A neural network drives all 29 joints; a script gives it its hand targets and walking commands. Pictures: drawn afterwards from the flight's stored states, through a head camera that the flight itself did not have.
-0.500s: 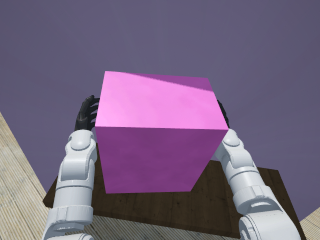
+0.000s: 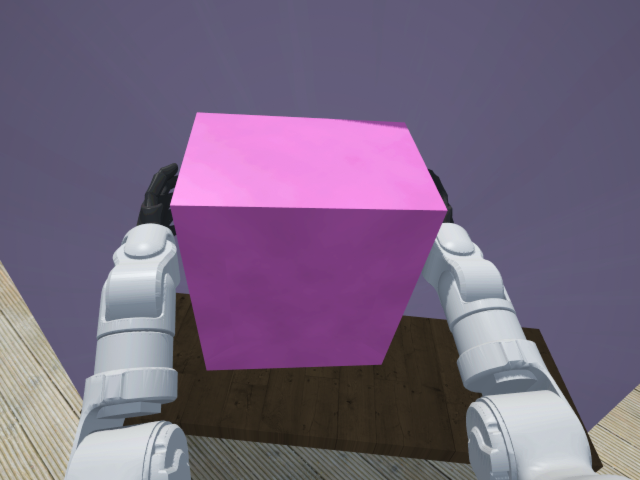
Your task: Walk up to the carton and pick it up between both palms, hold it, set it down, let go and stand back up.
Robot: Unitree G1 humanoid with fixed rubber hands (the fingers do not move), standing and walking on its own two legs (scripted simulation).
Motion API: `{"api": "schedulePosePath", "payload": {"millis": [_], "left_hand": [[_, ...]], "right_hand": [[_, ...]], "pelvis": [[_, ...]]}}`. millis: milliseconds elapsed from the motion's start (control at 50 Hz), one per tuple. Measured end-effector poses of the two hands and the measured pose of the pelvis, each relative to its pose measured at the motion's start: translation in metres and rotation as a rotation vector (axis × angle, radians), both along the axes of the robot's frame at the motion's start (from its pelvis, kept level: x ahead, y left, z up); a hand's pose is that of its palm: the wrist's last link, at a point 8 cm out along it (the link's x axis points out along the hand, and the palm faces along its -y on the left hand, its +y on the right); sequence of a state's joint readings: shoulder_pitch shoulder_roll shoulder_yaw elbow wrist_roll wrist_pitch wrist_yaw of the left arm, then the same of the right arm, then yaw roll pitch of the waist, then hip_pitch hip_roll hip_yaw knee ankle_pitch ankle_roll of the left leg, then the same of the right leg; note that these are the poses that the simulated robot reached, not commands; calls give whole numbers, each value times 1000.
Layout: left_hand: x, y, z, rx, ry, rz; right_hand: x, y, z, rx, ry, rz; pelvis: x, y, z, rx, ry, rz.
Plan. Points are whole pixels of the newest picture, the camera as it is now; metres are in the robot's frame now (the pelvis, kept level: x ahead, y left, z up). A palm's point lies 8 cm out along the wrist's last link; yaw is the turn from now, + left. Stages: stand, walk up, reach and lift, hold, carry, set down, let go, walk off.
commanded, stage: reach and lift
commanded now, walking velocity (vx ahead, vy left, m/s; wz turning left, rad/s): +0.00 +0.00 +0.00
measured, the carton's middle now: (300, 253) +0.38 +0.00 +0.14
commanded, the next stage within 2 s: hold in 1.32 s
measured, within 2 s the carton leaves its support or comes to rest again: neither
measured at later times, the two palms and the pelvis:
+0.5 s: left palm (151, 208) +0.38 +0.17 +0.21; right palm (437, 207) +0.37 -0.17 +0.22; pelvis +0.00 +0.01 +0.00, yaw +0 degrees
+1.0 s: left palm (129, 189) +0.37 +0.19 +0.24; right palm (432, 185) +0.38 -0.15 +0.25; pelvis +0.01 +0.00 +0.00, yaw +1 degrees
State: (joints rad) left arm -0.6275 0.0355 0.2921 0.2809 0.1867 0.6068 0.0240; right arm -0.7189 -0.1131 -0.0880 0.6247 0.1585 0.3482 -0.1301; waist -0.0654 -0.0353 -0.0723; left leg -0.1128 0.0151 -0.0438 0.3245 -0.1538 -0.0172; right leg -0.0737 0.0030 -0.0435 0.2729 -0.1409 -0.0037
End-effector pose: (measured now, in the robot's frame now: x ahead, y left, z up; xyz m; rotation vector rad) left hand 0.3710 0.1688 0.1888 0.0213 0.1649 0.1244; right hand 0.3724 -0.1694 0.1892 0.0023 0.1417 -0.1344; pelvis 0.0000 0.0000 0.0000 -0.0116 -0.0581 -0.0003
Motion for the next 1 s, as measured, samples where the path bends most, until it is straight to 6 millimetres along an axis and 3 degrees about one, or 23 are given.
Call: {"api": "schedulePosePath", "payload": {"millis": [320, 720, 1000], "left_hand": [[0, 16, 21, -4, -8, -16], [9, -8, 33, 7, 19, -14], [-2, 19, 55, -28, -16, -2]], "right_hand": [[-2, 16, 26, 30, -14, -13], [8, -8, 41, 2, 9, -7], [3, 18, 60, 23, -7, 7]], "pelvis": [[-1, 13, -1, -8, -27, 12], [6, 1, 0, -7, -11, -5], [6, 4, -1, -8, -26, 15]]}}
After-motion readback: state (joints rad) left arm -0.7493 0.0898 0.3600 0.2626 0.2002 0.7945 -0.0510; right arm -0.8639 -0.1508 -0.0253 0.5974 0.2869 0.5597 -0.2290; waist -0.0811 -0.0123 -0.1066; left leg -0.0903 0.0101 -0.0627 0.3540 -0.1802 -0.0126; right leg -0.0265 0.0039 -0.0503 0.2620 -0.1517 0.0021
